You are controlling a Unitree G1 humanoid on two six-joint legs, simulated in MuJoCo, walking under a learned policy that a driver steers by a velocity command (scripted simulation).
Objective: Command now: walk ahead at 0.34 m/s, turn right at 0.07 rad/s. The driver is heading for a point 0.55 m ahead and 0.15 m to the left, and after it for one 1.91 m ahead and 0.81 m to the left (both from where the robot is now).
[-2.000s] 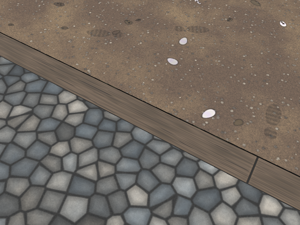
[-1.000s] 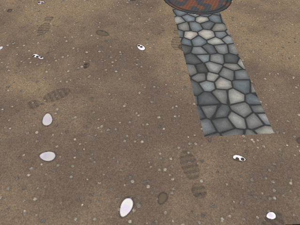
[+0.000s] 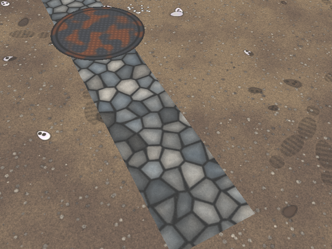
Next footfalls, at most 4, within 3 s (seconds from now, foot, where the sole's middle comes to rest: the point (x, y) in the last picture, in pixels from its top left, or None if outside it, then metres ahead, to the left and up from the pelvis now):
0.26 right None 0.26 -0.13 -0.78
0.64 left None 0.17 0.11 -0.78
1.12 right None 0.26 -0.09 -0.78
1.52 left None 0.37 0.29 -0.78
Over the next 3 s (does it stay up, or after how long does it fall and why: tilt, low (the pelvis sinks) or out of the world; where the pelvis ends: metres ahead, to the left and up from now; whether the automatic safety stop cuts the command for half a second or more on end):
stays up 0.53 0.28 -0.01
